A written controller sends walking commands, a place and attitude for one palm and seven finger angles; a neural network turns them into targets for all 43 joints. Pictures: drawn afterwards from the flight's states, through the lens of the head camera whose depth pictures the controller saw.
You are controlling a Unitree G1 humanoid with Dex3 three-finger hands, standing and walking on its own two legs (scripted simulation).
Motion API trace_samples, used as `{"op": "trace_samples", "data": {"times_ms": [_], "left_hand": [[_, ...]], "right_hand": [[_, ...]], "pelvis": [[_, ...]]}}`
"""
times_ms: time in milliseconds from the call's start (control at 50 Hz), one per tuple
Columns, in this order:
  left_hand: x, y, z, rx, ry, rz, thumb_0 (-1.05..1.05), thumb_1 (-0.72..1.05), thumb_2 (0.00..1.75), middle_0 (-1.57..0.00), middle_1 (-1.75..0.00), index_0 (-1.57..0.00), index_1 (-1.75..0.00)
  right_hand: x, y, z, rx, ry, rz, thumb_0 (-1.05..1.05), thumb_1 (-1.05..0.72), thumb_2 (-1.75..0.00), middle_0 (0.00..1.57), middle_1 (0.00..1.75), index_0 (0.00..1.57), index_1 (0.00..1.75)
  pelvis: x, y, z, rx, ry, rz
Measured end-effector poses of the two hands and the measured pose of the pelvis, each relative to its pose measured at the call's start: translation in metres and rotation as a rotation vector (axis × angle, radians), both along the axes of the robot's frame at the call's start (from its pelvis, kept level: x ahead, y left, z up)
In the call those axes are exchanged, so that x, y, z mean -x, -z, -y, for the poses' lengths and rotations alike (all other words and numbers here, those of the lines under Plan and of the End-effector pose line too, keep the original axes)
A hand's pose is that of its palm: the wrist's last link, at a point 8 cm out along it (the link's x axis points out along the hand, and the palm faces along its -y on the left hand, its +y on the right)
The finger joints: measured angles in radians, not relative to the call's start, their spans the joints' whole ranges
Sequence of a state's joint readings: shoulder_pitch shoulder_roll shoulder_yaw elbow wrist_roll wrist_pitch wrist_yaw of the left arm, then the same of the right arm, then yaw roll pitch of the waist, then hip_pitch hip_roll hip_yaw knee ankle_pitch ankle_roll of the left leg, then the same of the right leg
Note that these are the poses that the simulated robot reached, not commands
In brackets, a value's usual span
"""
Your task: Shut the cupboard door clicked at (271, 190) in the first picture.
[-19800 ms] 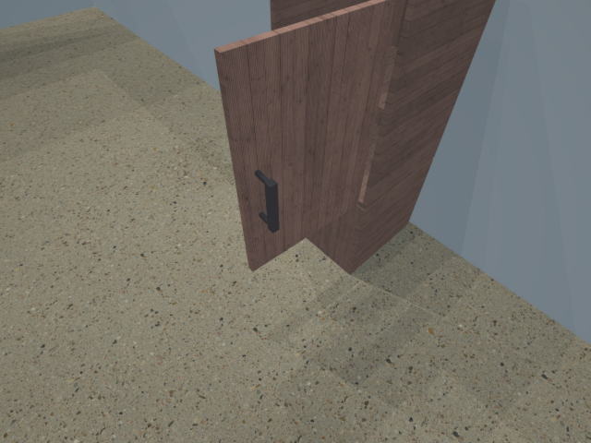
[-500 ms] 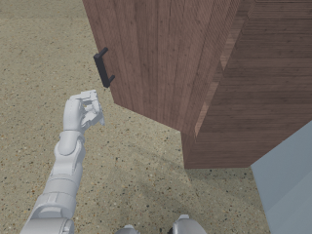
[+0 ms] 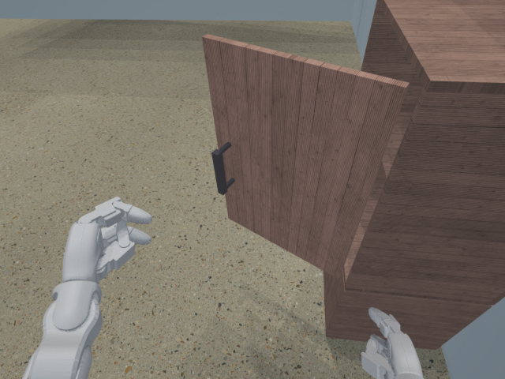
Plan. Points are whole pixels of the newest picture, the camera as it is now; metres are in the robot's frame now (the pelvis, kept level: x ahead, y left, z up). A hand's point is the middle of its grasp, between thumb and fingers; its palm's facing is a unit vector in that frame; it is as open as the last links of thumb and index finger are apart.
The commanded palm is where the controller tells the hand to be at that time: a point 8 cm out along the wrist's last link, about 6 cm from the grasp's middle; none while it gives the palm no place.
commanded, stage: draw the hand back to the body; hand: left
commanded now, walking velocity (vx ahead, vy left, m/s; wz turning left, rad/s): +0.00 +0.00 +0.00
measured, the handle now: (224, 169) +0.63 +0.15 -0.07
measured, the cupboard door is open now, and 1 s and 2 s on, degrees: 62 62 62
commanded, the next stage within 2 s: step back with the hand held close in 0.72 s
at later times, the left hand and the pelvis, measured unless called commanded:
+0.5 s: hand (22, 278) +0.18 +0.28 +0.17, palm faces +0.49 -0.76 -0.42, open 7.0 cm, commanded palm +0.13 +0.31 +0.18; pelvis -0.01 +0.01 +0.01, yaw +0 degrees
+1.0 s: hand (43, 272) +0.19 +0.26 +0.16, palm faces +0.43 -0.78 -0.46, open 7.4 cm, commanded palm +0.13 +0.30 +0.18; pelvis -0.02 +0.00 +0.00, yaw +0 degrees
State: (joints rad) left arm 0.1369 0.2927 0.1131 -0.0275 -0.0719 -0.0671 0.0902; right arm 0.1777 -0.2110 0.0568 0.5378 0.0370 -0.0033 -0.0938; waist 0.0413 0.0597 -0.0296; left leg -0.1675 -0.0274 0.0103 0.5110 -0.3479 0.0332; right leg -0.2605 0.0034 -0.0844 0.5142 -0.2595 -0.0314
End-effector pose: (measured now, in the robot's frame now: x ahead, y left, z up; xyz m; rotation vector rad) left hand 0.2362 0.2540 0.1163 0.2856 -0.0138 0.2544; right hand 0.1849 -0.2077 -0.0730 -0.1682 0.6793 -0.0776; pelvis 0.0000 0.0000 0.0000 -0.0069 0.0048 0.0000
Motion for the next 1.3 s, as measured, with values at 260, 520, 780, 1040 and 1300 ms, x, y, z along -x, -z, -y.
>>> {"op": "trace_samples", "data": {"times_ms": [260,520,780,1040,1300], "left_hand": [[0.062,-0.045,-0.037,-0.135,-0.134,0.054,0.01,0.9,0.9,-0.55,-0.68,-0.56,-0.67],[0.101,-0.07,-0.055,-0.216,-0.227,0.128,0.01,0.9,0.9,-0.26,-0.36,-0.26,-0.36],[0.094,-0.077,-0.039,-0.226,-0.16,0.174,0.01,0.89,0.9,-0.21,-0.31,-0.22,-0.3],[0.086,-0.062,-0.046,-0.263,-0.128,0.12,0.01,0.89,0.9,-0.21,-0.31,-0.21,-0.3],[0.102,-0.079,-0.066,-0.354,-0.081,0.191,0.01,0.89,0.9,-0.21,-0.31,-0.22,-0.3]], "right_hand": [[0.007,0.003,-0.007,-0.008,-0.039,-0.015,0.01,-0.9,-0.9,0.21,0.3,0.21,0.3],[0.021,0.007,0.004,0.013,-0.029,-0.009,0.01,-0.9,-0.9,0.2,0.3,0.21,0.3],[0.031,0.002,0.011,0.018,0.001,0.025,0.01,-0.9,-0.9,0.21,0.3,0.21,0.3],[0.041,0.011,0.027,0.05,0.053,-0.07,0.01,-0.9,-0.9,0.21,0.3,0.21,0.3],[0.062,0.003,0.016,0.084,0.114,-0.058,0.01,-0.9,-0.9,0.2,0.3,0.21,0.3]], "pelvis": [[-0.004,-0.007,-0.004,0.005,0.001,0.053],[0.009,-0.007,-0.006,-0.001,0.0,0.074],[0.009,-0.007,-0.001,-0.001,0.012,0.088],[0.016,-0.003,-0.007,0.012,0.001,-0.011],[0.036,0.005,-0.024,-0.013,0.027,-0.016]]}}
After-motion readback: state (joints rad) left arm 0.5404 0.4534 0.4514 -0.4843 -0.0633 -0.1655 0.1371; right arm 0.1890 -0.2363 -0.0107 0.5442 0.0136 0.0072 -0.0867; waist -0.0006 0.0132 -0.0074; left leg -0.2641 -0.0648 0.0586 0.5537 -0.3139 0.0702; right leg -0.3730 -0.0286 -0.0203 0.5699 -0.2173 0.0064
